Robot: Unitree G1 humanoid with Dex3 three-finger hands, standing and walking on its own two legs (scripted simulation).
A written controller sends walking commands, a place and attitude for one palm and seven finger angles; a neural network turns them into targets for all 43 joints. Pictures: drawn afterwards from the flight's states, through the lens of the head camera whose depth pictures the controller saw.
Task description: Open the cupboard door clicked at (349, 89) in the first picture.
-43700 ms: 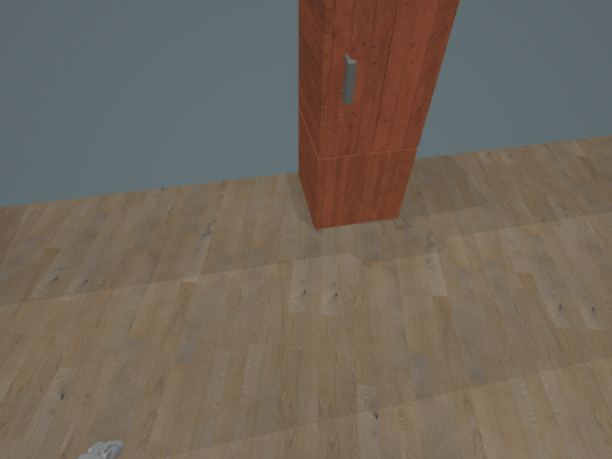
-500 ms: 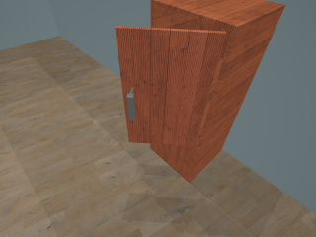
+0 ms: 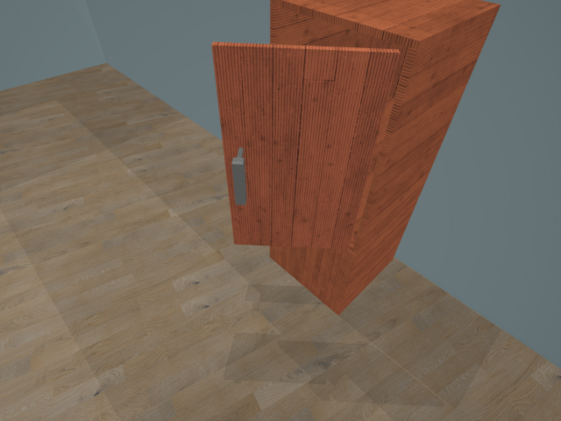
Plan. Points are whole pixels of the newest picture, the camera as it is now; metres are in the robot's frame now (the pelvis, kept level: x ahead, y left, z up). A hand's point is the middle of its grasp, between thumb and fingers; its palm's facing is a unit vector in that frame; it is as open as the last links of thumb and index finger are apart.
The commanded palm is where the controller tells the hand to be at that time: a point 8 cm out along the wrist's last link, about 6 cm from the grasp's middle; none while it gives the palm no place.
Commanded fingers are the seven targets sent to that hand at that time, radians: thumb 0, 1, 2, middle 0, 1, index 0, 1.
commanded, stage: shuffle to correct the standing spot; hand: left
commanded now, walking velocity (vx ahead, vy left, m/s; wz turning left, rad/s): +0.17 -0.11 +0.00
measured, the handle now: (240, 176) +0.66 +0.14 -0.05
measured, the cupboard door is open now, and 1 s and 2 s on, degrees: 43 43 43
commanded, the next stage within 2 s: come to a stop and stand still in 0.80 s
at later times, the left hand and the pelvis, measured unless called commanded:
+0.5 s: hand out of the picture +0.02 +0.13 -0.18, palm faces +0.05 -0.99 -0.12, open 7.4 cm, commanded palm none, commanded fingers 0.00 0.90 0.90 -0.20 -0.30 -0.20 -0.30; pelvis +0.02 -0.02 +0.00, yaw -1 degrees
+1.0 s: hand out of the picture +0.13 +0.09 -0.18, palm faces +0.07 -0.99 -0.16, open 7.2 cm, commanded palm none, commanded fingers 0.00 0.90 0.90 -0.20 -0.30 -0.20 -0.30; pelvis +0.12 -0.07 -0.01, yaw +1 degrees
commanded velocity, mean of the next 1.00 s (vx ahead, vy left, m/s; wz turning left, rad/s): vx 0.14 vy -0.06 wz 0.00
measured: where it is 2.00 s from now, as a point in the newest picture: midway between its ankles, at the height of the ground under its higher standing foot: outside the picture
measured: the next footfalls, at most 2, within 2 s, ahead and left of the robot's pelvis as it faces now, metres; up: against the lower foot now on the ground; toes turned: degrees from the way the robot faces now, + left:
right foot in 0.74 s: +0.14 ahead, -0.21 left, +0.00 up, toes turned -1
left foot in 1.02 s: +0.22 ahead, +0.02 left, +0.00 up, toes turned +8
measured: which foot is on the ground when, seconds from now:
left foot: down 0.00-0.74, up 0.76-1.00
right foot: down 0.00-0.38, up 0.40-0.72, down 0.74-1.00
